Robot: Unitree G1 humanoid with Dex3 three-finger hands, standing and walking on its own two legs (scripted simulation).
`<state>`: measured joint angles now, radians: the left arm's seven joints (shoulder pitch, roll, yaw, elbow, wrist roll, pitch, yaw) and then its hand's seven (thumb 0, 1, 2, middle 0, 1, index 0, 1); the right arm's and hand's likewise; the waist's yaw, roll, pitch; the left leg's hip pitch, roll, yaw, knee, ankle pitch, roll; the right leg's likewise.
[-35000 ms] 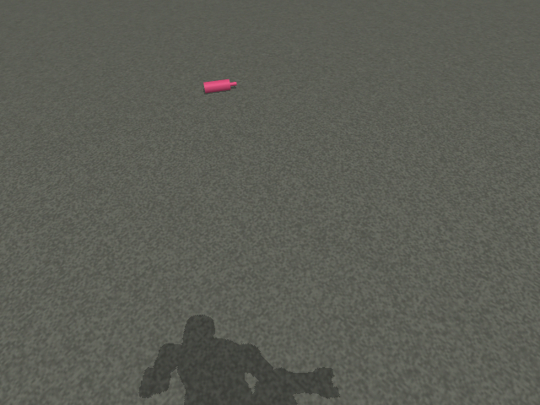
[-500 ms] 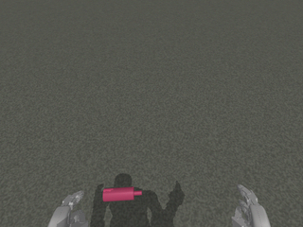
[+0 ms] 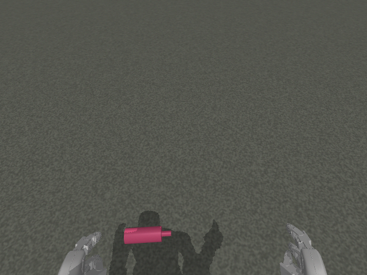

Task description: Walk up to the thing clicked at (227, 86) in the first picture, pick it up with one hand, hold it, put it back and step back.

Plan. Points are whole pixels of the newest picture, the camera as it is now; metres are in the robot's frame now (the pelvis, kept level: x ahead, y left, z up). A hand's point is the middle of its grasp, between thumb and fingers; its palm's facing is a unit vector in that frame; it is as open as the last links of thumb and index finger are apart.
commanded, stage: home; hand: left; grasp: from above
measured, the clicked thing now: (148, 234) +0.44 +0.20 -0.68
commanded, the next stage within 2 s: stand in 0.14 s
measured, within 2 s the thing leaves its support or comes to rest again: neither
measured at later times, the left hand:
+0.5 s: hand out of the picture +0.13 +0.23 -0.09, palm faces +0.03 -0.95 -0.32, open 7.4 cm
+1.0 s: hand out of the picture +0.03 +0.25 -0.10, palm faces +0.03 -0.94 -0.33, open 7.4 cm
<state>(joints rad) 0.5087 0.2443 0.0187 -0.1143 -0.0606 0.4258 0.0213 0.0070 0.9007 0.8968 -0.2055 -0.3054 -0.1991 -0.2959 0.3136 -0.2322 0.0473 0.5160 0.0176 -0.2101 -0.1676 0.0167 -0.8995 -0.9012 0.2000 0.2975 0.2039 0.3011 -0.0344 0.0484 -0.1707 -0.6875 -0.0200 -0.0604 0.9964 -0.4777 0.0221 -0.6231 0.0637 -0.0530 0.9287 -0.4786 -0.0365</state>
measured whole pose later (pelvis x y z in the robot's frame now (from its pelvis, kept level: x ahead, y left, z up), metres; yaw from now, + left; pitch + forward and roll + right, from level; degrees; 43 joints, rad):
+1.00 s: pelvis -0.01 +0.01 +0.06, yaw -1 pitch -4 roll +0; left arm 0.18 0.28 0.04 1.14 0.03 0.01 0.03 0.00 0.90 0.90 -0.21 -0.30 -0.20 -0.30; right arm 0.16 -0.29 -0.03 1.11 -0.03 0.00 -0.02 0.01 -0.90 -0.90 0.20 0.30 0.20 0.30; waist 0.02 0.02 0.06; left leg -0.10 -0.06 -0.02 0.34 -0.16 0.05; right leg -0.08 0.01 0.01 0.35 -0.20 0.00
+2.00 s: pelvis +0.01 +0.00 +0.07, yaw -1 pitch -3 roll +0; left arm 0.10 0.31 0.04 1.16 0.02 0.00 0.01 0.00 0.90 0.90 -0.21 -0.30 -0.20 -0.30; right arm 0.11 -0.33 -0.01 1.14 -0.02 -0.01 -0.01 0.01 -0.90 -0.90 0.20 0.30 0.20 0.30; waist 0.00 0.01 0.05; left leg -0.08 -0.04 -0.02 0.30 -0.17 0.03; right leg -0.05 0.03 0.01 0.29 -0.19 -0.02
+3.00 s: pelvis -0.02 +0.01 +0.05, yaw -2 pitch -2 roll +0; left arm 0.08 0.39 0.05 0.97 0.01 0.03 0.01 0.00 0.90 0.90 -0.21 -0.30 -0.20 -0.30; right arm 0.08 -0.39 -0.04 1.01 -0.01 0.04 0.01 0.01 -0.90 -0.90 0.20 0.30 0.20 0.30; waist 0.00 -0.02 0.15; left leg -0.33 -0.06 -0.05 0.78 -0.42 0.03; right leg -0.24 0.03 0.03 0.51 -0.24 -0.03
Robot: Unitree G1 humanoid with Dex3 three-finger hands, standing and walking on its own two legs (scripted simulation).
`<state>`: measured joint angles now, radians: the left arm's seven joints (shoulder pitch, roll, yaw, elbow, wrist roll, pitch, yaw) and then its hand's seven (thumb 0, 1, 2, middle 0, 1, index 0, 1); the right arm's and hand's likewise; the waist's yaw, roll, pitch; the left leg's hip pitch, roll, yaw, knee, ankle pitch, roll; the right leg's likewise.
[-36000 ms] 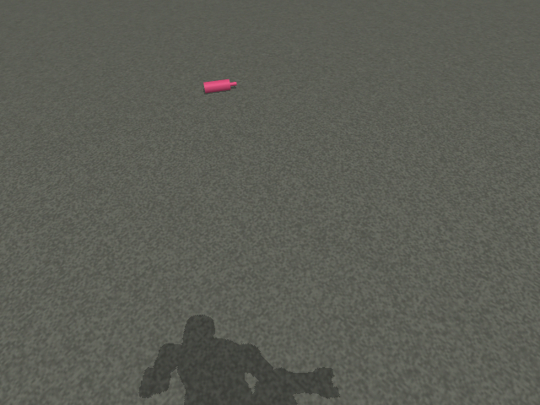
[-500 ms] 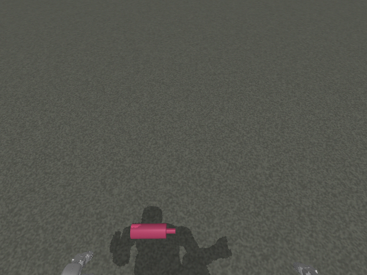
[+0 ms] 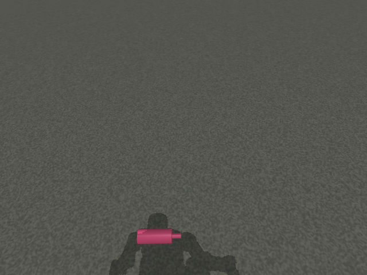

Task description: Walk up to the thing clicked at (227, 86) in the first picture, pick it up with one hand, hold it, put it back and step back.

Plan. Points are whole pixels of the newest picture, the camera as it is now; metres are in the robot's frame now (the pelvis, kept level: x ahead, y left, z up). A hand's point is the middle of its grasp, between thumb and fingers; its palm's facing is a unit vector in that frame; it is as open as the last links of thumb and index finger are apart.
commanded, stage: stand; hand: left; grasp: from above
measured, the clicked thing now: (159, 236) +0.45 +0.19 -0.75
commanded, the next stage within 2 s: step back in 1.76 s
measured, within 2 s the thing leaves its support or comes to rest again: neither
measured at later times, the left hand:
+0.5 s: hand out of the picture +0.08 +0.23 -0.16, palm faces +0.02 -0.94 -0.33, open 7.4 cm
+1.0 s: hand out of the picture +0.10 +0.23 -0.16, palm faces +0.02 -0.94 -0.34, open 7.4 cm
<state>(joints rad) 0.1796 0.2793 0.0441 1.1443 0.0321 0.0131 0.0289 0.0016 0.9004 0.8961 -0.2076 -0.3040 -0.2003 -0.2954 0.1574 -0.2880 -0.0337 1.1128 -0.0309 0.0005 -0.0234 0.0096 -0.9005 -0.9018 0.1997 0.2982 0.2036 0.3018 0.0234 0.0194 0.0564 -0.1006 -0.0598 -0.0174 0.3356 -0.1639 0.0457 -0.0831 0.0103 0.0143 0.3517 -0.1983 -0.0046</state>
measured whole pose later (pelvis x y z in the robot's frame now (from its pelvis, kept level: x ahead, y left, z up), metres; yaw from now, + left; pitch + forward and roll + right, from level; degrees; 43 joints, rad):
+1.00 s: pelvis +0.02 -0.01 +0.00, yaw +0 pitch -3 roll +0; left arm 0.10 0.31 0.04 1.16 0.02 0.00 0.01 0.00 0.90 0.90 -0.21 -0.30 -0.20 -0.30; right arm 0.11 -0.33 -0.01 1.14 -0.02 -0.01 -0.01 0.01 -0.90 -0.90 0.20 0.30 0.20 0.30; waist 0.00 0.01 0.05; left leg -0.08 -0.04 -0.02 0.30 -0.17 0.03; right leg -0.05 0.03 0.01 0.29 -0.19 -0.02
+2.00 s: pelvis -0.02 +0.00 -0.01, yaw -1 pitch -2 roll +0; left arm 0.08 0.39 0.05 0.97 0.01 0.03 0.01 0.00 0.90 0.90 -0.21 -0.30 -0.20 -0.30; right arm 0.08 -0.39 -0.04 1.01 -0.01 0.04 0.01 0.01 -0.90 -0.90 0.20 0.30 0.20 0.30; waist 0.00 -0.02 0.15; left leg -0.33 -0.06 -0.05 0.78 -0.42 0.03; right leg -0.24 0.03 0.03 0.51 -0.24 -0.03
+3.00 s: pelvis -0.26 +0.02 -0.03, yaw -2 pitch -3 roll +2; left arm 0.13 0.38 0.06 0.75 0.02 0.06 0.00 0.00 0.90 0.90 -0.21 -0.30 -0.20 -0.30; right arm 0.20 -0.39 -0.05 0.89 -0.02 0.03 -0.01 0.01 -0.90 -0.90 0.20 0.30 0.20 0.30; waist 0.01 -0.05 0.19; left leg -0.21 -0.06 -0.02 0.63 -0.36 0.02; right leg -0.42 -0.04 0.00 0.67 -0.22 -0.01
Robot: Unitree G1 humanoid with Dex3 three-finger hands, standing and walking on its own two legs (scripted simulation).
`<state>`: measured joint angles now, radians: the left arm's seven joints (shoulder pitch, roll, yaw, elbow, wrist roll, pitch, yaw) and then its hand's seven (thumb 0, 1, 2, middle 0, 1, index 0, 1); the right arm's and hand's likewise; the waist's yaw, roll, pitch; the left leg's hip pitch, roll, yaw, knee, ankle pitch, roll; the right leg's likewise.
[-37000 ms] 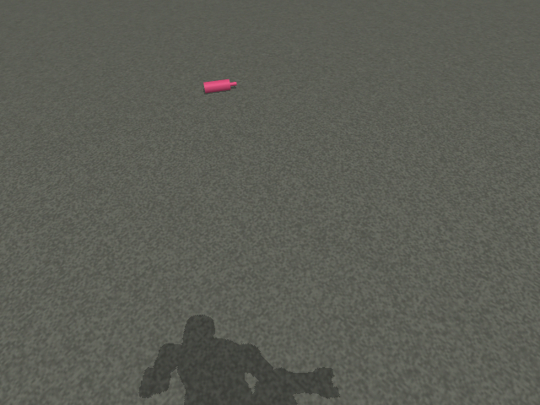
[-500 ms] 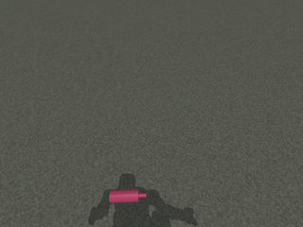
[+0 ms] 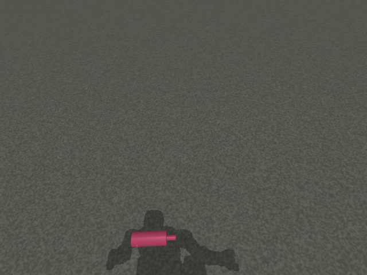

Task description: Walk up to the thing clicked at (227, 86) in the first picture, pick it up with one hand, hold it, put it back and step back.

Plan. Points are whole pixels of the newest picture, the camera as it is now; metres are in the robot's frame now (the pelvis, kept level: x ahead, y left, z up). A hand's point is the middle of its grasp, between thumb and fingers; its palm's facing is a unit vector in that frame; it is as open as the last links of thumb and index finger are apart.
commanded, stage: stand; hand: left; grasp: from above
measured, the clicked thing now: (154, 238) +0.43 +0.20 -0.75
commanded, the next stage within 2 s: step back in 0.76 s
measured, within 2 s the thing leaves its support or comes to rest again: neither
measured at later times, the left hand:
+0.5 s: hand out of the picture +0.06 +0.24 -0.16, palm faces +0.01 -0.94 -0.34, open 7.4 cm
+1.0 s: hand out of the picture +0.08 +0.28 -0.16, palm faces -0.02 -0.92 -0.39, open 7.4 cm
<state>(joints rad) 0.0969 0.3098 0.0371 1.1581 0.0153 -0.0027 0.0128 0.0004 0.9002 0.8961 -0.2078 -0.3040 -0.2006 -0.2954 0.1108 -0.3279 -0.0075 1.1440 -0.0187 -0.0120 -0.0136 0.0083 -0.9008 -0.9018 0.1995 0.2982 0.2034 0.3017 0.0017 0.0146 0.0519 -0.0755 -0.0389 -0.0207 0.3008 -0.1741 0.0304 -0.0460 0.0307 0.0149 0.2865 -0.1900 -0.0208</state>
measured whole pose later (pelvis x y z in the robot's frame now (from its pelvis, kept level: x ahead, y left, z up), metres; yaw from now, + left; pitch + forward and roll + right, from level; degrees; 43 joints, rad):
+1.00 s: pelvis -0.04 +0.01 -0.01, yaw -1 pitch -2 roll +0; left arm 0.08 0.39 0.05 0.97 0.01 0.03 0.01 0.00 0.90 0.90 -0.21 -0.30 -0.20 -0.30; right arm 0.08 -0.39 -0.04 1.01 -0.01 0.04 0.01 0.01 -0.90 -0.90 0.20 0.30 0.20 0.30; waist 0.00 -0.02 0.15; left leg -0.33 -0.06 -0.05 0.78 -0.42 0.03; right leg -0.24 0.03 0.03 0.51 -0.24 -0.03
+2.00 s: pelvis -0.28 +0.02 -0.03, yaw -1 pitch -3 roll +2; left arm 0.13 0.38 0.06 0.75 0.02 0.06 0.00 0.00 0.90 0.90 -0.21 -0.30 -0.20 -0.30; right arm 0.20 -0.39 -0.05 0.89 -0.02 0.03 -0.01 0.01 -0.90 -0.90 0.20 0.30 0.20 0.30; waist 0.01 -0.05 0.19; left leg -0.21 -0.06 -0.02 0.63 -0.36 0.02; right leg -0.42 -0.04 0.00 0.67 -0.22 -0.01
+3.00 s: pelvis -0.63 +0.00 -0.02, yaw -2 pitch -3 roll +0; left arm 0.19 0.40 0.08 0.88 0.02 0.05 0.00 0.00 0.90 0.90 -0.21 -0.30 -0.20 -0.30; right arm 0.18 -0.37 -0.04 0.88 -0.05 0.04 0.01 0.01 -0.90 -0.90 0.20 0.30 0.21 0.30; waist 0.01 -0.02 0.12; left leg -0.30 0.01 0.01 0.60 -0.26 0.03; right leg -0.37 0.07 0.10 0.98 -0.50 0.01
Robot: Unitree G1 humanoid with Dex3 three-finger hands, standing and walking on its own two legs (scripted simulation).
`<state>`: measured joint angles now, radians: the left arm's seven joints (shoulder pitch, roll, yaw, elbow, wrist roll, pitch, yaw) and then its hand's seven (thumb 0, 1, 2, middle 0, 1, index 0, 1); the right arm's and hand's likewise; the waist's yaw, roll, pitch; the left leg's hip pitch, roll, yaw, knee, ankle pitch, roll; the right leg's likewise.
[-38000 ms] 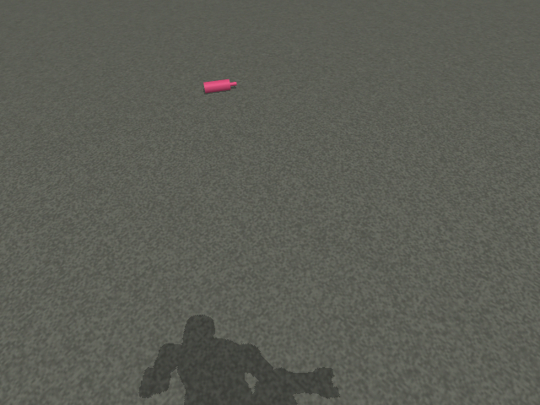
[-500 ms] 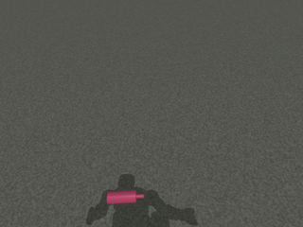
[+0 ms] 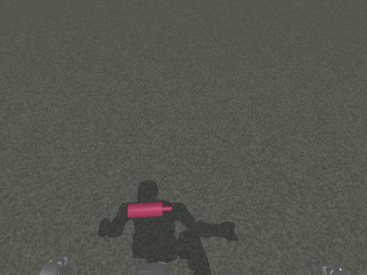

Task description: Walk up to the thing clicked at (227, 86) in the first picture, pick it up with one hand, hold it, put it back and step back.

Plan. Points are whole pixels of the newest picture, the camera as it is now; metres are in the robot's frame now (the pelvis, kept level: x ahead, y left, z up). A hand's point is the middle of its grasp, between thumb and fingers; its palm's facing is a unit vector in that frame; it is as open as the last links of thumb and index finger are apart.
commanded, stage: step back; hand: left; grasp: from above
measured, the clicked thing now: (150, 209) +0.46 +0.20 -0.73
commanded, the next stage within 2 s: none
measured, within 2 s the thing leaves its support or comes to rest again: neither
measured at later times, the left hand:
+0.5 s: hand out of the picture +0.04 +0.29 -0.16, palm faces -0.11 -0.92 -0.38, open 7.4 cm
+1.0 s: hand out of the picture -0.11 +0.28 -0.15, palm faces -0.02 -0.93 -0.38, open 7.4 cm
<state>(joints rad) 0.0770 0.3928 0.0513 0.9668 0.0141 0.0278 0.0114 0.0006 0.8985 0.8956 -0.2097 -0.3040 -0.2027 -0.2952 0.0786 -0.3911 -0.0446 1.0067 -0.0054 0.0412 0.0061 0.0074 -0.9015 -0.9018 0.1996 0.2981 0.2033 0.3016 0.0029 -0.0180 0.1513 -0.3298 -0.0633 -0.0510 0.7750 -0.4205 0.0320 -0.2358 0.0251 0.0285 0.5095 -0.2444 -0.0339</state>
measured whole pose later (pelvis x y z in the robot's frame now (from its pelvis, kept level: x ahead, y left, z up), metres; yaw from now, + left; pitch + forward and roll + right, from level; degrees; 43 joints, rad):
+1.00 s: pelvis -0.24 +0.02 -0.02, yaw -1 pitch -3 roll +2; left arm 0.13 0.38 0.06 0.75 0.02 0.06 0.00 0.00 0.90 0.90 -0.21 -0.30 -0.20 -0.30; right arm 0.20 -0.39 -0.05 0.89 -0.02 0.03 -0.01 0.01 -0.90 -0.90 0.20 0.30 0.20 0.30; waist 0.01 -0.05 0.19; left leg -0.21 -0.06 -0.02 0.63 -0.36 0.02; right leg -0.42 -0.04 0.00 0.67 -0.22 -0.01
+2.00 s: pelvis -0.59 -0.01 -0.01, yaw -1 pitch -3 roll +0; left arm 0.19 0.40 0.08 0.88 0.02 0.05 0.00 0.00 0.90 0.90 -0.21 -0.30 -0.20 -0.30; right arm 0.18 -0.37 -0.04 0.88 -0.05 0.04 0.01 0.01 -0.90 -0.90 0.20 0.30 0.21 0.30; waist 0.01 -0.02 0.12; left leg -0.30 0.01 0.01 0.60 -0.26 0.03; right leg -0.37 0.07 0.10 0.98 -0.50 0.01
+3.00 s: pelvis -0.57 -0.01 +0.00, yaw +0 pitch -2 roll -1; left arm 0.11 0.37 0.03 1.05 0.01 -0.01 -0.01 0.00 0.90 0.90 -0.21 -0.30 -0.20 -0.30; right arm 0.11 -0.34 -0.02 1.06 -0.02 -0.01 0.01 0.01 -0.90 -0.90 0.20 0.30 0.20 0.30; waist 0.02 -0.01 0.07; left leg -0.25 0.03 0.00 0.56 -0.27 -0.01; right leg -0.17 -0.01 -0.02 0.52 -0.32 0.01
